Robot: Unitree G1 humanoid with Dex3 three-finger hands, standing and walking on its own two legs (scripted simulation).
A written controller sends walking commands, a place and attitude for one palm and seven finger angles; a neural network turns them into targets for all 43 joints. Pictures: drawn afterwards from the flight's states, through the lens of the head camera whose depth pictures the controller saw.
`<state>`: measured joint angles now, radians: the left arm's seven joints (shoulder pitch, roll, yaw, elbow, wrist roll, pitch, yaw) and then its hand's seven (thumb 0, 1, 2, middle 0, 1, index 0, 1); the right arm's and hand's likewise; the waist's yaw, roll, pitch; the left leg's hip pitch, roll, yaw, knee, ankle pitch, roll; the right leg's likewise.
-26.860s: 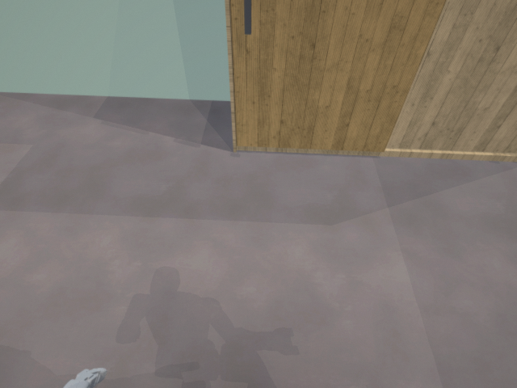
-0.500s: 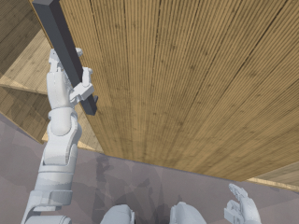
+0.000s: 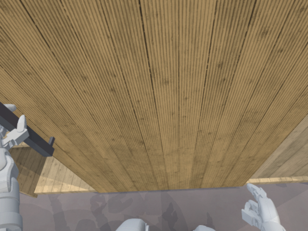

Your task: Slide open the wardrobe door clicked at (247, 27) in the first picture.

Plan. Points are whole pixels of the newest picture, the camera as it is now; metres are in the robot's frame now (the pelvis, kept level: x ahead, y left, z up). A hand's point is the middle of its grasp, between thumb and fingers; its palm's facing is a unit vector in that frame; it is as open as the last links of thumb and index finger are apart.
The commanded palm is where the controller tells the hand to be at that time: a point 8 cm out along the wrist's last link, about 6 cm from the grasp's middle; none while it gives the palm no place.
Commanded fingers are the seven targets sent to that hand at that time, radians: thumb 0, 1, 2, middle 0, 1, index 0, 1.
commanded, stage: stop walking and hold the door there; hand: left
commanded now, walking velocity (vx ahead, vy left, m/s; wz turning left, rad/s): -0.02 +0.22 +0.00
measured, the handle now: (16, 116) +0.36 +0.38 +0.12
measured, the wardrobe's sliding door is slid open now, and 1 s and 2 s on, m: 0.44 0.44 0.44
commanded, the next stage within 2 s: none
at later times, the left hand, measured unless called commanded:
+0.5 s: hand (19, 131) +0.31 +0.35 +0.12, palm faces +0.44 -0.86 -0.25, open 6.0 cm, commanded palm +0.27 +0.39 +0.09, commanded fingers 0.00 0.90 0.90 -0.45 -1.40 -0.45 -1.40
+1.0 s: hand (18, 131) +0.31 +0.35 +0.12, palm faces +0.40 -0.89 -0.22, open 5.9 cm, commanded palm +0.27 +0.39 +0.09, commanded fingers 0.00 0.90 0.90 -0.45 -1.40 -0.45 -1.40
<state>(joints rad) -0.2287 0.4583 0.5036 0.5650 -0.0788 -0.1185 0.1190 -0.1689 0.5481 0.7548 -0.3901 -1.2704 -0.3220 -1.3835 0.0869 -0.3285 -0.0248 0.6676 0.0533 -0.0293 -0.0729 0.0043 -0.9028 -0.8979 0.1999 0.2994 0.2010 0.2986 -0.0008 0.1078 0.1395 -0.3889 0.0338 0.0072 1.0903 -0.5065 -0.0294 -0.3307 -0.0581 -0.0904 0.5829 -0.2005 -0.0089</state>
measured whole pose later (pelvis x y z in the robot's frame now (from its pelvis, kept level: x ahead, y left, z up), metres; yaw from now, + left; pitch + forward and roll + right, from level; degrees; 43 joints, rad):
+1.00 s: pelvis -0.14 +0.07 +0.01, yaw -6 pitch -2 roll -2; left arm -0.70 0.57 0.36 1.09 -0.02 -0.17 0.11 -0.07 0.67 0.72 -0.28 -1.31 -0.37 -1.40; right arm 0.34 -0.31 0.01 0.75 0.05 -0.07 -0.11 0.00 -0.90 -0.90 0.20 0.30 0.20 0.30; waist -0.06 0.01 0.08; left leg -0.34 0.06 0.12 0.49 -0.13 0.04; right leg -0.26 0.00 -0.05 0.47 -0.21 0.02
